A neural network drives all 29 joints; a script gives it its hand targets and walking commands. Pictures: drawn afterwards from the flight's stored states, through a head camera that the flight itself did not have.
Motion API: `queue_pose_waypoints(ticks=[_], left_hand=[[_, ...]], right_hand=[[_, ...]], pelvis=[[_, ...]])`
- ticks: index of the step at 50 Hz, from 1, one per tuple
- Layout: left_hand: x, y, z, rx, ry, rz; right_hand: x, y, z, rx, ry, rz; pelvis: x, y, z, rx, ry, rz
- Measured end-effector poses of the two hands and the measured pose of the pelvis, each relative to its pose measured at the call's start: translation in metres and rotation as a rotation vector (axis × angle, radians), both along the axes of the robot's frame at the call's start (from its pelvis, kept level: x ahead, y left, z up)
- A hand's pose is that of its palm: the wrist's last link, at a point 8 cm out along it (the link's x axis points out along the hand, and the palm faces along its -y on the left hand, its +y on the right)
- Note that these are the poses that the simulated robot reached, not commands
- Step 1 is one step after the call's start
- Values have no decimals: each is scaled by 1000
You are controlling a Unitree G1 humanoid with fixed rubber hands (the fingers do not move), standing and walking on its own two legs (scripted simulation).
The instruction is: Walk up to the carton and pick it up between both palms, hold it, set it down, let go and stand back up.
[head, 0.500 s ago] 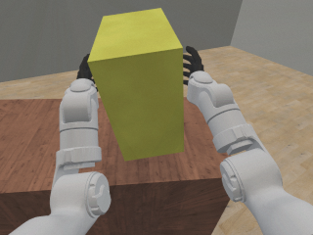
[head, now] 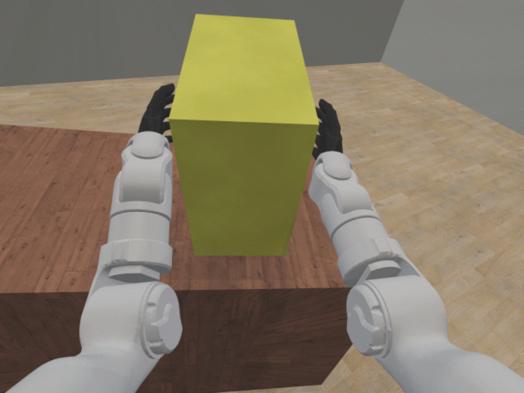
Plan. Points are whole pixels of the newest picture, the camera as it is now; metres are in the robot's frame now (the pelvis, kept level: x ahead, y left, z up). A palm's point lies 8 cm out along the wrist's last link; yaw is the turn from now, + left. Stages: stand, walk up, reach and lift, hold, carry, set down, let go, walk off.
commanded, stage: set down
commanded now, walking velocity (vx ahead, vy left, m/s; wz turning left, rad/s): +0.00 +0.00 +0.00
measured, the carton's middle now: (243, 140) +0.47 +0.01 +0.18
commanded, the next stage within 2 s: none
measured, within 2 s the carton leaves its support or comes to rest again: neither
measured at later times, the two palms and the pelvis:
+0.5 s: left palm (162, 138) +0.43 +0.14 +0.20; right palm (328, 154) +0.40 -0.12 +0.21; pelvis +0.01 +0.01 +0.00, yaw -2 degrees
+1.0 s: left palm (176, 148) +0.45 +0.12 +0.17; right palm (330, 164) +0.41 -0.13 +0.18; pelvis +0.02 +0.00 +0.00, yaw -3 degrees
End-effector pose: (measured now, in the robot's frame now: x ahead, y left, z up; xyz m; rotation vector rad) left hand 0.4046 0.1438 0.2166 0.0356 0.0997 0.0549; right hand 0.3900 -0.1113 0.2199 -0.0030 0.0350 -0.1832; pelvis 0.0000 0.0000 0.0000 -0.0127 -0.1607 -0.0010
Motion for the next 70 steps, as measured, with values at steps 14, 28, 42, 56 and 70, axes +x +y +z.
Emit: queue_pose_waypoints(ticks=[14,28,42,56,70], left_hand=[[15,-5,13,10,1,-30],[23,-10,-21,2,45,-47],[38,-22,-32,-4,72,-77],[49,-24,-59,-14,112,-96],[57,-24,-74,-19,136,-117]], right_hand=[[8,-5,16,20,-8,-26],[13,-9,-13,39,21,-39],[21,-21,-26,49,35,-65],[27,-22,-47,50,44,-79],[30,-22,-60,58,51,-100]], pelvis=[[4,8,2,7,27,-27],[8,6,2,8,47,-31],[14,2,2,17,66,-41],[21,3,3,21,96,-52],[23,7,3,22,137,-59]])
